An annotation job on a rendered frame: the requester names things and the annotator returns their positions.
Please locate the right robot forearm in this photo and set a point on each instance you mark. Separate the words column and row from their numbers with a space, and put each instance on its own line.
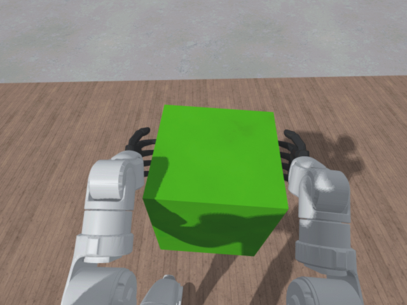
column 324, row 203

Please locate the robot right hand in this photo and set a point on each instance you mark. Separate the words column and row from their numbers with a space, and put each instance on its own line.
column 297, row 150

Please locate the right robot upper arm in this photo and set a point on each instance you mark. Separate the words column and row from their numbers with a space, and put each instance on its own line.
column 321, row 291

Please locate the carton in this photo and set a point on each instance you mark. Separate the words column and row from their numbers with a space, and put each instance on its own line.
column 215, row 182

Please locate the robot left hand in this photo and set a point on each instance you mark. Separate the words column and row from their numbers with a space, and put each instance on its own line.
column 135, row 145

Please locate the left robot forearm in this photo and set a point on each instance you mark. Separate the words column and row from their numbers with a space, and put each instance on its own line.
column 110, row 194

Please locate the left robot upper arm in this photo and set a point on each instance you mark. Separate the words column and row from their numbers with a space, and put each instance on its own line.
column 101, row 286

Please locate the left robot thigh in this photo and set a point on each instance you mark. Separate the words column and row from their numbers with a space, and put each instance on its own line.
column 164, row 292

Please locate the left robot shin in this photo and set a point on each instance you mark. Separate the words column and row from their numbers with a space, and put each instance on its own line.
column 167, row 276

